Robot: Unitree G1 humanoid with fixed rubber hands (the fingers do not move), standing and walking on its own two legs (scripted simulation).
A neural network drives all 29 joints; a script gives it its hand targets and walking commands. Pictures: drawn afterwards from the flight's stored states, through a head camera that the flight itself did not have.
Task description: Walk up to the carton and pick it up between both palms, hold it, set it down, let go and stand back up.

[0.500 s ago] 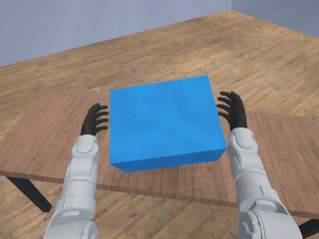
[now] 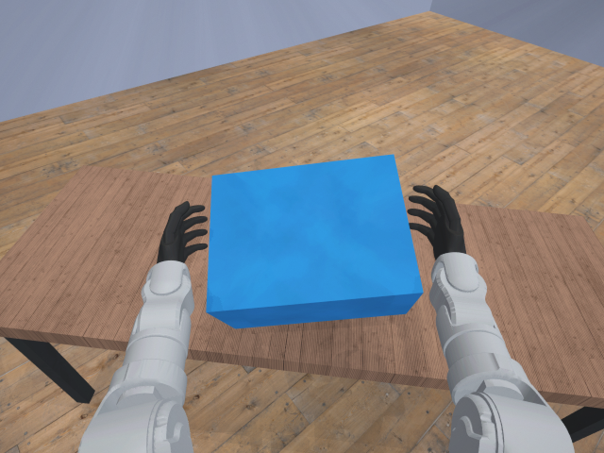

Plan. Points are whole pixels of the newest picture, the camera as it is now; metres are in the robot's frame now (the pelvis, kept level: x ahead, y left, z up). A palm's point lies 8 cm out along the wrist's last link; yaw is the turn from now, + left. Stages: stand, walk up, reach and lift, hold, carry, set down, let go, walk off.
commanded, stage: set down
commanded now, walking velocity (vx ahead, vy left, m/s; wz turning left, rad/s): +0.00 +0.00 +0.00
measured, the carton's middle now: (310, 245) +0.45 +0.00 +0.02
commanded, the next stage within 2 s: none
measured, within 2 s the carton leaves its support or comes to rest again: rests again in 1.94 s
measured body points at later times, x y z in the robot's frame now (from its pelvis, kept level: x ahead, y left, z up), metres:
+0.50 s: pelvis +0.01 +0.00 +0.00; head +0.05 +0.02 +0.45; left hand +0.41 +0.19 +0.04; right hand +0.41 -0.20 +0.08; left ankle +0.00 +0.16 -0.75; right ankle -0.01 -0.14 -0.75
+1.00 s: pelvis +0.02 +0.00 +0.00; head +0.11 +0.01 +0.44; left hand +0.42 +0.18 -0.01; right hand +0.42 -0.20 +0.02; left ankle +0.00 +0.16 -0.75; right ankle -0.01 -0.14 -0.75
